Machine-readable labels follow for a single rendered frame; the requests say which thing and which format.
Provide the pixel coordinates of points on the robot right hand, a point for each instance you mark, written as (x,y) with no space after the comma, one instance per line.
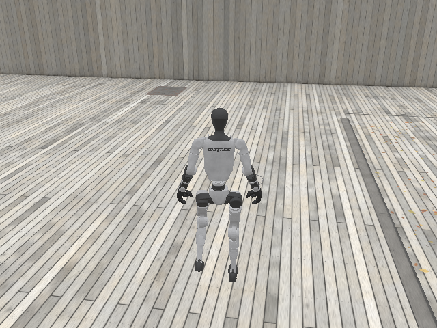
(254,194)

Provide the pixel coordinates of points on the robot right shin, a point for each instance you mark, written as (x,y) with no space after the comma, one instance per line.
(233,251)

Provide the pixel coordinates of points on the robot left shin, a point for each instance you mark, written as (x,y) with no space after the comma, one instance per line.
(200,240)

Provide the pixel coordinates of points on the left robot upper arm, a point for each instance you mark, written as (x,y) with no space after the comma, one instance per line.
(194,155)

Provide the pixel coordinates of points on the robot left hand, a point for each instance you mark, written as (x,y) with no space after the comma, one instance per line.
(184,194)

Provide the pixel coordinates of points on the right robot upper arm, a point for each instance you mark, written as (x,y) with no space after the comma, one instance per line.
(244,156)

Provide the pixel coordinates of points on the left robot forearm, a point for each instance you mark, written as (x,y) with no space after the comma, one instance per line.
(185,181)

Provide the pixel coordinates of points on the robot shin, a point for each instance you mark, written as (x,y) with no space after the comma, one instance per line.
(200,240)
(233,251)

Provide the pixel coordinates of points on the right robot forearm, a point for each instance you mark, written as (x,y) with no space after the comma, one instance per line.
(253,181)

